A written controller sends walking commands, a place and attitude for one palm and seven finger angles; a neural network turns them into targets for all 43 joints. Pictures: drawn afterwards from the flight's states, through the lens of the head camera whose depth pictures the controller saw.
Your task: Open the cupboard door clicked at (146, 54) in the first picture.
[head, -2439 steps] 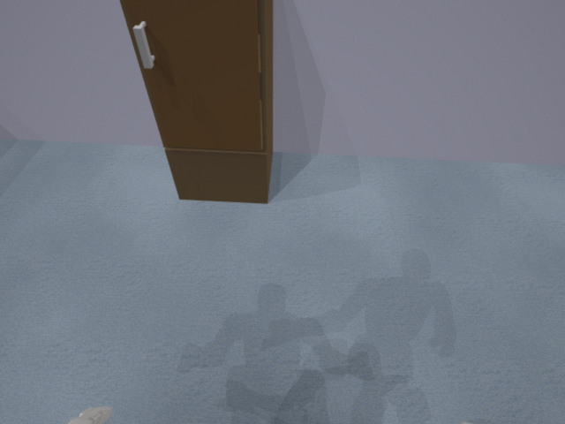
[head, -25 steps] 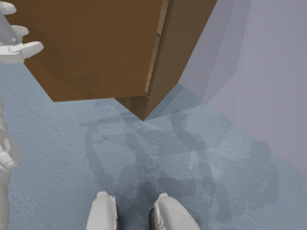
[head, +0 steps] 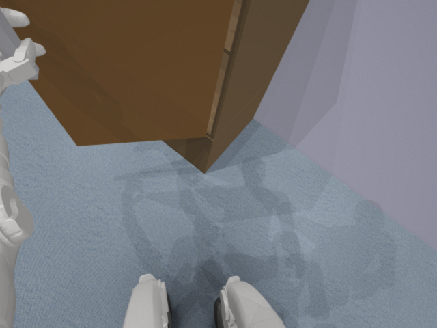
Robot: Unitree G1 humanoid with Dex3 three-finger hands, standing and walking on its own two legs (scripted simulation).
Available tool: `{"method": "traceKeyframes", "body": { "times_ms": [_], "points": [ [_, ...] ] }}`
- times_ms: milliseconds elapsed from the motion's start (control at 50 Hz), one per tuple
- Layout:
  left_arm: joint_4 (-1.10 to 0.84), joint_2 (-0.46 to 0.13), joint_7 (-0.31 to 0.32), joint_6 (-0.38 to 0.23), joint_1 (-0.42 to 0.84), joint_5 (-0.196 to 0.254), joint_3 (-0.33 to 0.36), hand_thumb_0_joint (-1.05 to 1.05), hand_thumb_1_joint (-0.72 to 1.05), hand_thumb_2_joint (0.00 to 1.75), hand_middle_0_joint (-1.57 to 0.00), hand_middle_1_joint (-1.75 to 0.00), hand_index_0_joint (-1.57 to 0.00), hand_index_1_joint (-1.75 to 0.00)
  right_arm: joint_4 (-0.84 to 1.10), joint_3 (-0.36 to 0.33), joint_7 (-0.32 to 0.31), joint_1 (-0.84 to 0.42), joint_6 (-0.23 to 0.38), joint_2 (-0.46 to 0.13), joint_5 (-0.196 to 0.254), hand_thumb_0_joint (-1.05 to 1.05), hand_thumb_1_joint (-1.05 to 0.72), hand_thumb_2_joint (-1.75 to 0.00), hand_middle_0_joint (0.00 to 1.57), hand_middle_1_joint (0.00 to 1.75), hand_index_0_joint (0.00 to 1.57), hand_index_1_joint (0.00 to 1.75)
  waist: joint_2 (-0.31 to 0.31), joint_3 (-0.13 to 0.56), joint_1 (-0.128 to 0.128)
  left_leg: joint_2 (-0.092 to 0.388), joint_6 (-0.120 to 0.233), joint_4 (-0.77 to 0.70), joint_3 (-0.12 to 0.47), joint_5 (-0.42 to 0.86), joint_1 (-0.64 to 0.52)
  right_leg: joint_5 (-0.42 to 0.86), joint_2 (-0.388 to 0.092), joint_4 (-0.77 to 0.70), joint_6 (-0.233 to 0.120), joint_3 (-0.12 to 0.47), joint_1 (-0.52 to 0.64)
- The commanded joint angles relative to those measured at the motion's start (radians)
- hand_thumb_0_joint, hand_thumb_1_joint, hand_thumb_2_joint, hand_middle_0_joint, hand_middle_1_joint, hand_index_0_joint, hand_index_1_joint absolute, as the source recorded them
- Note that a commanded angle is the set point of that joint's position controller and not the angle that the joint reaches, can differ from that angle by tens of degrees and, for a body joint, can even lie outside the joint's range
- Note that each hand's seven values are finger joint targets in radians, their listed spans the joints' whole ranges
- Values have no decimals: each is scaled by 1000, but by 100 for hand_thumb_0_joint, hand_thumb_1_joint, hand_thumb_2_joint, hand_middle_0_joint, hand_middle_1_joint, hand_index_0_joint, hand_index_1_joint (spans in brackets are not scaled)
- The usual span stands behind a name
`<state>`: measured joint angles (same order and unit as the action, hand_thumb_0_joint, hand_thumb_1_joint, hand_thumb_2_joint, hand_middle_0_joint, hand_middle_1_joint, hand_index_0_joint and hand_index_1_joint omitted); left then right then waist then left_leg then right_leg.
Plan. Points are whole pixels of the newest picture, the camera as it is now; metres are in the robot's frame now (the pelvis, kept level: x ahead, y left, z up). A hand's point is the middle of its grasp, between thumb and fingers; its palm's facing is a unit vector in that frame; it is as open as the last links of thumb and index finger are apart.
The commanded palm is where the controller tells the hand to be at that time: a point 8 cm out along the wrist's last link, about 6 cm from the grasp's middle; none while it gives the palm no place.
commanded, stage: pull the door open along its arc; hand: left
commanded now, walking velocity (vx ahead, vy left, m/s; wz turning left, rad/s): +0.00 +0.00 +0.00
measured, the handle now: (12, 35) +0.59 +0.27 +0.09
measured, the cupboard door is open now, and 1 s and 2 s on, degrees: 47 88 92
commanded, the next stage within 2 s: open thumb and fingers to let go in 1.04 s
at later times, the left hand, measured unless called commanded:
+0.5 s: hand (38, 114) +0.44 +0.22 +0.09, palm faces +0.07 -1.00 +0.02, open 6.1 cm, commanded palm +0.37 +0.27 +0.08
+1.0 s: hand (118, 186) +0.33 +0.11 +0.09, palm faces +0.43 -0.90 +0.01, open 6.3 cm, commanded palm +0.27 +0.16 +0.08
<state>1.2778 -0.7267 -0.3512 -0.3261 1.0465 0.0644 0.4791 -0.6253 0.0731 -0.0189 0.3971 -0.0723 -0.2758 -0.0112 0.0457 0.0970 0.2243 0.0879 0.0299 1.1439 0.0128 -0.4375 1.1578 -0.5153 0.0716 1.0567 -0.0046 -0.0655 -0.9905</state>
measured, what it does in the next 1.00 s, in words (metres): shifts its weight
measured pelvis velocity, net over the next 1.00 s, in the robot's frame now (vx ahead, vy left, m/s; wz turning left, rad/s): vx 0.02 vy -0.05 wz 0.08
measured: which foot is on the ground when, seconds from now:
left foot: down 0.00-1.00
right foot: down 0.00-1.00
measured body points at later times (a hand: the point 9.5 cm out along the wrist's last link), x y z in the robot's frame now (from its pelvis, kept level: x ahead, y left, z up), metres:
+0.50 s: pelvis +0.03 +0.00 +0.03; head +0.12 +0.02 +0.47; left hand +0.43 +0.27 +0.09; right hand +0.08 -0.26 -0.08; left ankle +0.04 +0.10 -0.65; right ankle -0.01 -0.13 -0.65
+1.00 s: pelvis +0.02 -0.05 +0.03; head +0.06 -0.06 +0.48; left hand +0.30 +0.16 +0.09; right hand +0.19 -0.26 -0.08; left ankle +0.04 +0.10 -0.65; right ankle -0.01 -0.13 -0.65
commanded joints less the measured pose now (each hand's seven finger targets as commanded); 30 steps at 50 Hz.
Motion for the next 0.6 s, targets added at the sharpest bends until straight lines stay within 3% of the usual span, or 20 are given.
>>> {"method": "traceKeyframes", "body": {
  "times_ms": [0,60,180,220,300,360,400,420,440,460,500,580],
  "points": [
    [-211,-245,11,-65,378,35,13,0,90,90,-40,-135,-40,-135,24,-83,-17,213,15,-205,0,0,-90,-90,20,30,20,30,181,507,-9,-23,6,-97,82,372,-610,290,15,-131,-15,12,12],
    [-255,-247,8,-63,326,39,23,0,90,90,-40,-135,-40,-135,31,-89,-11,209,11,-204,1,0,-90,-90,20,30,20,30,200,556,-35,-25,2,-102,74,408,-642,324,15,-131,-14,13,40],
    [-333,-183,-3,-60,128,71,21,0,90,90,-40,-135,-40,-135,64,-102,-1,183,-5,-197,12,0,-90,-90,20,30,20,30,137,535,-79,-34,2,-135,54,432,-646,375,19,-145,-13,7,119],
    [-415,-166,-3,-68,61,89,29,0,90,90,-40,-135,-40,-135,78,-108,3,170,-7,-193,15,0,-90,-90,20,30,20,30,146,580,-101,-39,2,-140,43,482,-673,430,19,-144,-14,11,163],
    [-502,-66,-1,-62,-163,131,7,0,90,90,-40,-135,-40,-135,113,-118,15,133,-11,-179,28,0,-90,-90,20,30,20,30,82,517,-130,-51,7,-168,21,495,-653,484,22,-165,-15,8,243],
    [-596,8,0,-56,-323,165,-23,0,90,90,-40,-135,-40,-135,145,-123,22,85,-7,-168,39,0,-90,-90,20,30,20,30,59,468,-150,-58,7,-196,2,462,-635,498,16,-180,-10,11,285],
    [-693,27,8,-65,-416,185,-17,0,90,90,-40,-135,-40,-135,165,-126,26,66,0,-164,43,0,-90,-90,20,30,20,30,74,475,-174,-62,5,-204,-1,502,-657,531,16,-176,-16,12,322],
    [-780,66,114,-63,-457,238,71,0,90,90,-40,-135,-40,-135,176,-127,28,38,14,-131,38,0,-90,-90,20,30,20,30,80,493,-247,-61,-7,-217,-7,534,-653,540,10,-176,-10,4,347],
    [-798,160,177,-49,-560,237,13,0,90,90,-40,-135,-40,-135,184,-127,35,24,25,-125,37,0,-90,-90,20,30,20,30,68,461,-230,-61,-12,-225,-9,549,-655,547,8,-176,-6,-1,348],
    [-840,199,235,-40,-602,226,-3,0,90,90,-40,-135,-40,-135,185,-127,41,12,32,-119,36,0,-90,-90,20,30,20,30,75,416,-231,-57,-18,-233,-10,550,-646,532,6,-175,-5,-6,332],
    [-937,240,342,-46,-665,194,-15,0,90,90,-40,-135,-40,-135,184,-129,47,-1,42,-111,25,0,-90,-90,20,30,20,30,7,399,-231,-59,-15,-231,-11,550,-627,557,8,-169,-3,-6,361],
    [-1035,347,533,-46,-739,114,-72,0,90,90,-40,-135,-40,-135,184,-127,54,-55,43,-91,5,0,-90,-90,20,30,20,30,-5,381,-238,-65,-24,-242,-18,485,-619,534,-7,-164,-6,1,386]
  ]
}}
